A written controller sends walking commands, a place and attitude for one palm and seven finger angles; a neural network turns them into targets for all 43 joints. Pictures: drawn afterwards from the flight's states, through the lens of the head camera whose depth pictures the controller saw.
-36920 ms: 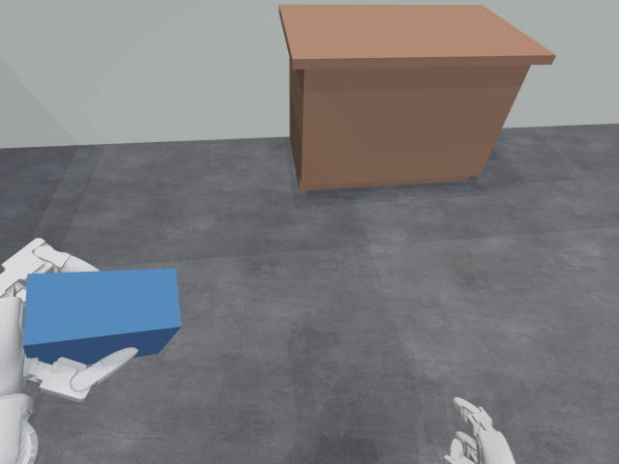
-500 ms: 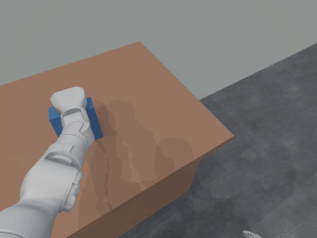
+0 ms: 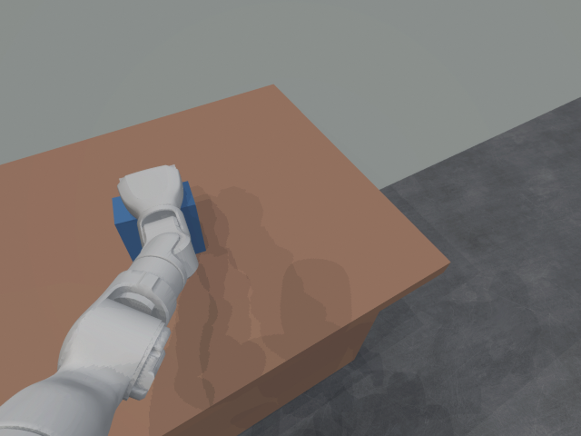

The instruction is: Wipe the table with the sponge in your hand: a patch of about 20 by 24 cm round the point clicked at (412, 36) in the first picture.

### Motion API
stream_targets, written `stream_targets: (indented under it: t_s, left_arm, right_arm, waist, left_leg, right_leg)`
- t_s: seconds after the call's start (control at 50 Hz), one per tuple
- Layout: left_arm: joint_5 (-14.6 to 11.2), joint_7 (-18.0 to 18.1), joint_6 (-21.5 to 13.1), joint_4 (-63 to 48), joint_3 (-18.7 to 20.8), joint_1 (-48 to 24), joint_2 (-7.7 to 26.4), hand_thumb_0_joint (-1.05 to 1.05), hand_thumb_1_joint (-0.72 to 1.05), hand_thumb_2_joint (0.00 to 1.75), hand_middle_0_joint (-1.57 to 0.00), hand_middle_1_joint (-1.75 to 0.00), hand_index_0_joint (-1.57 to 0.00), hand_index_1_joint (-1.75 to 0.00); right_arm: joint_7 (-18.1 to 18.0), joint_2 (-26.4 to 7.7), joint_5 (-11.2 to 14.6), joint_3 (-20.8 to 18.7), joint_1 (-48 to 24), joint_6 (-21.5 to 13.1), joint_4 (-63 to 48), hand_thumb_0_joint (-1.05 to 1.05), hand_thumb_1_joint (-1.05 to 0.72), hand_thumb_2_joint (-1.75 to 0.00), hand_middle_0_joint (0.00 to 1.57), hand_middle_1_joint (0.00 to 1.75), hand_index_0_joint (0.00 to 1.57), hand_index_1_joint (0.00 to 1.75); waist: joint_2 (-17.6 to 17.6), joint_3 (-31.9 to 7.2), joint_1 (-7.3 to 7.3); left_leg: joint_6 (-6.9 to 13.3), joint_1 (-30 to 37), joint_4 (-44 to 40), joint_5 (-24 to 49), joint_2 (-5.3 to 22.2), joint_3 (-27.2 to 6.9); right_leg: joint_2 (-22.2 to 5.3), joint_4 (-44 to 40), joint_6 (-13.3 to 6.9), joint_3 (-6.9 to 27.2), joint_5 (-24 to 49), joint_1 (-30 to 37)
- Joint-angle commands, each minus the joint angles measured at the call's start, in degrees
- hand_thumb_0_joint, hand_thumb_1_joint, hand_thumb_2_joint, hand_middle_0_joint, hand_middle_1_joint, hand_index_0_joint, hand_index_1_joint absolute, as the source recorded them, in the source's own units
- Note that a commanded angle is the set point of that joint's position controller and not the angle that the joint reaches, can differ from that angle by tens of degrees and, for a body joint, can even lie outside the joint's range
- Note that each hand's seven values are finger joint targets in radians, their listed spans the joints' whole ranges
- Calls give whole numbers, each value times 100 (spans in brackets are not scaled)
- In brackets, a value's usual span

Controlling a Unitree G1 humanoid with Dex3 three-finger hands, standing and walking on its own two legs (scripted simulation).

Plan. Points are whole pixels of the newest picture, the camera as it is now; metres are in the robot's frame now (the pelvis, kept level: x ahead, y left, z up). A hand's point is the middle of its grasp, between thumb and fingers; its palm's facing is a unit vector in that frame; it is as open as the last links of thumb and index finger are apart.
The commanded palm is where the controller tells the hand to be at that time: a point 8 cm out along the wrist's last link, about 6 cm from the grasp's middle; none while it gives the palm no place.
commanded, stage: wipe back along the third lane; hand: left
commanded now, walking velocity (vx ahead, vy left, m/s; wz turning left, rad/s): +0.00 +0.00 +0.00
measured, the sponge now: (165, 234) +0.43 +0.22 -0.01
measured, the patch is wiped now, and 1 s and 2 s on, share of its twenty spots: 0.90 0.90 0.90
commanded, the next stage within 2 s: slide back across to the middle lane in 1.42 s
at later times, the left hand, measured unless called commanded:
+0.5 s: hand (168, 228) +0.41 +0.19 +0.04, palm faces -0.01 -0.04 -1.00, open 10.2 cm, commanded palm +0.35 +0.16 +0.07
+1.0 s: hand (183, 259) +0.36 +0.16 +0.04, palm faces +0.01 -0.05 -1.00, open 10.2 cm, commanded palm +0.30 +0.13 +0.07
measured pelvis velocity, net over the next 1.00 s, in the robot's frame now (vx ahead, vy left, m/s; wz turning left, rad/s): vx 0.03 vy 0.00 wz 0.02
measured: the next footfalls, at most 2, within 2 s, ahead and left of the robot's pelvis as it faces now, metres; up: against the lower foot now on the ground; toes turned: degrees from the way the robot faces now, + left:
none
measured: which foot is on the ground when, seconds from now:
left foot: down 0.00-1.00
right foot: down 0.00-1.00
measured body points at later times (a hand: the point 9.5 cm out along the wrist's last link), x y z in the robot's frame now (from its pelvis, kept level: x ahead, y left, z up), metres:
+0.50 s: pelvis +0.04 +0.01 +0.01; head +0.04 +0.01 +0.46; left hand +0.40 +0.19 +0.10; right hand +0.26 -0.19 -0.09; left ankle +0.00 +0.08 -0.73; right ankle +0.02 -0.10 -0.73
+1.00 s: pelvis +0.03 +0.00 +0.01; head +0.00 -0.02 +0.46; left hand +0.35 +0.16 +0.10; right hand +0.25 -0.20 -0.08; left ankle +0.00 +0.08 -0.73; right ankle +0.02 -0.10 -0.73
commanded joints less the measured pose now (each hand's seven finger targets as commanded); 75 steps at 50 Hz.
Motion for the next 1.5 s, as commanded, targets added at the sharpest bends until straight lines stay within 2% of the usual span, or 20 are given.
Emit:
stream_targets:
  t_s: [0.0, 0.16, 0.3, 0.46, 0.56, 0.7, 0.86, 0.88, 1.0, 1.04, 1.06, 1.16, 1.22, 1.26, 1.32, 1.36, 1.38, 1.44, 1.46, 1.48]
  left_arm:
    - [-59, -180, 163, -344, -235, -1182, -62, 0, 10, 130, -120, -160, -120, -160]
    - [-204, -334, 444, -1173, -720, -603, -854, 0, 10, 130, -120, -160, -120, -160]
    - [-164, -618, 862, -1998, -1287, 85, -1280, 0, 10, 130, -120, -160, -120, -160]
    - [-164, -908, 1126, -3002, -1442, 720, -1217, 0, 10, 130, -120, -160, -120, -160]
    - [-139, -1001, 1248, -3347, -1438, 879, -1065, 0, 10, 130, -120, -160, -120, -160]
    - [-135, -1036, 1267, -3804, -1570, 1816, -1123, 0, 10, 130, -120, -160, -120, -160]
    - [-190, -1017, 1342, -4248, -1633, 1740, -1158, 0, 10, 130, -120, -160, -120, -160]
    - [-142, -1002, 1354, -4139, -1821, 1665, -1269, 0, 10, 130, -120, -160, -120, -160]
    - [-101, -1004, 1324, -4357, -1893, 2117, -1349, 0, 10, 130, -120, -160, -120, -160]
    - [-111, -1004, 1335, -4405, -1834, 2267, -1252, 0, 10, 130, -120, -160, -120, -160]
    - [-155, -984, 1328, -4528, -1549, 2284, -1012, 0, 10, 130, -120, -160, -120, -160]
    - [-144, -983, 1385, -4759, -1603, 2603, -1002, 0, 10, 130, -120, -160, -120, -160]
    - [-159, -1028, 1386, -4867, -1894, 2768, -1207, 0, 10, 130, -120, -160, -120, -160]
    - [-192, -1022, 1375, -5009, -1661, 2939, -1016, 0, 10, 130, -120, -160, -120, -160]
    - [-148, -1047, 1377, -5016, -1914, 2949, -1185, 0, 10, 130, -120, -160, -120, -160]
    - [-160, -1046, 1354, -5170, -1668, 3166, -961, 0, 10, 130, -120, -160, -120, -160]
    - [-144, -1044, 1340, -5176, -1897, 3123, -1150, 0, 10, 130, -120, -160, -120, -160]
    - [-112, -1051, 1354, -5176, -1827, 3068, -1026, 0, 10, 130, -120, -160, -120, -160]
    - [-106, -1040, 1338, -5204, -1581, 3008, -809, 0, 10, 130, -120, -160, -120, -160]
    - [-100, -1049, 1357, -5132, -1740, 3063, -939, 0, 10, 130, -120, -160, -120, -160]
  right_arm:
    - [-13, -735, 3, -251, -575, -151, -746, 0, -90, -90, 20, 30, 20, 30]
    - [73, -632, 10, -280, -1130, 118, -936, 0, -90, -90, 20, 30, 20, 30]
    - [198, -613, -11, -276, -1500, 490, -1086, 0, -90, -90, 20, 30, 20, 30]
    - [209, -609, 38, -180, -2003, 778, -1361, 0, -90, -90, 20, 30, 20, 30]
    - [187, -619, 77, -122, -2162, 814, -1436, 0, -90, -90, 20, 30, 20, 30]
    - [292, -627, 92, -116, -2240, 806, -1576, 0, -90, -90, 20, 30, 20, 30]
    - [328, -600, 135, -91, -2487, 753, -1630, 0, -90, -90, 20, 30, 20, 30]
    - [329, -600, 129, -78, -2482, 758, -1578, 0, -90, -90, 20, 30, 20, 30]
    - [388, -573, 130, -96, -2542, 755, -1650, 0, -90, -90, 20, 30, 20, 30]
    - [378, -575, 134, -75, -2586, 753, -1666, 0, -90, -90, 20, 30, 20, 30]
    - [365, -593, 136, -80, -2627, 750, -1688, 0, -90, -90, 20, 30, 20, 30]
    - [386, -582, 151, -63, -2740, 742, -1720, 0, -90, -90, 20, 30, 20, 30]
    - [401, -549, 175, -53, -2764, 718, -1755, 0, -90, -90, 20, 30, 20, 30]
    - [418, -565, 166, -64, -2820, 703, -1784, 0, -90, -90, 20, 30, 20, 30]
    - [423, -557, 177, -59, -2805, 679, -1768, 0, -90, -90, 20, 30, 20, 30]
    - [437, -579, 175, -77, -2863, 662, -1792, 0, -90, -90, 20, 30, 20, 30]
    - [434, -554, 171, -70, -2848, 661, -1783, 0, -90, -90, 20, 30, 20, 30]
    - [407, -564, 177, -60, -2853, 637, -1765, 0, -90, -90, 20, 30, 20, 30]
    - [391, -588, 170, -83, -2857, 635, -1743, 0, -90, -90, 20, 30, 20, 30]
    - [375, -569, 173, -59, -2846, 625, -1749, 0, -90, -90, 20, 30, 20, 30]
  waist:
    - [-382, -1383, 71]
    - [-577, -1415, 202]
    - [-378, -1333, 315]
    - [-621, -1252, 455]
    - [-411, -1061, 511]
    - [-664, -1032, 595]
    - [-617, -782, 633]
    - [-587, -649, 569]
    - [-775, -670, 609]
    - [-826, -620, 641]
    - [-824, -642, 696]
    - [-752, -447, 716]
    - [-797, -362, 660]
    - [-768, -430, 755]
    - [-877, -285, 664]
    - [-845, -377, 760]
    - [-879, -352, 686]
    - [-891, -280, 679]
    - [-923, -298, 697]
    - [-898, -258, 673]
  left_leg:
    - [-62, 1021, -565, 873, 325, -170]
    - [-144, 1560, -534, 1879, 348, -223]
    - [-241, 2100, -436, 2840, 369, -301]
    - [-196, 2049, -477, 3031, 324, -273]
    - [-180, 1993, -625, 2586, 293, -255]
    - [-136, 1959, -628, 2393, 285, -265]
    - [-98, 1873, -766, 1720, 263, -273]
    - [-93, 1876, -752, 1582, 246, -250]
    - [-52, 1801, -715, 1441, 191, -202]
    - [-47, 1703, -759, 1232, 157, -171]
    - [-43, 1656, -780, 1204, 157, -200]
    - [-44, 1609, -804, 1086, 118, -183]
    - [-30, 1641, -794, 977, 100, -127]
    - [-34, 1586, -807, 971, 93, -154]
    - [-21, 1605, -776, 896, 81, -110]
    - [-21, 1554, -785, 894, 65, -135]
    - [-9, 1588, -738, 914, 54, -81]
    - [-17, 1531, -739, 863, 36, -66]
    - [-11, 1510, -741, 848, 37, -104]
    - [-7, 1489, -730, 800, 22, -50]
  right_leg:
    - [-247, -375, -111, -131, 650, 1038]
    - [-241, -332, -204, -186, 1617, 1353]
    - [-234, -249, -283, -295, 2138, 1465]
    - [-296, -223, -325, -216, 2672, 2001]
    - [-290, -280, -375, -173, 2351, 2062]
    - [-268, -263, -367, -145, 2253, 2198]
    - [-231, -333, -385, -98, 1591, 2052]
    - [-230, -356, -373, -113, 1444, 1951]
    - [-235, -366, -357, -18, 1475, 2089]
    - [-241, -427, -338, 50, 1291, 2154]
    - [-233, -446, -360, 133, 1325, 2207]
    - [-236, -507, -350, 235, 1243, 2227]
    - [-253, -557, -298, 226, 1079, 2214]
    - [-245, -543, -317, 297, 1125, 2295]
    - [-256, -584, -277, 305, 1039, 2232]
    - [-245, -584, -295, 415, 1075, 2328]
    - [-271, -563, -263, 377, 1148, 2345]
    - [-277, -601, -247, 473, 1190, 2340]
    - [-258, -616, -261, 537, 1192, 2332]
    - [-291, -619, -222, 516, 1115, 2354]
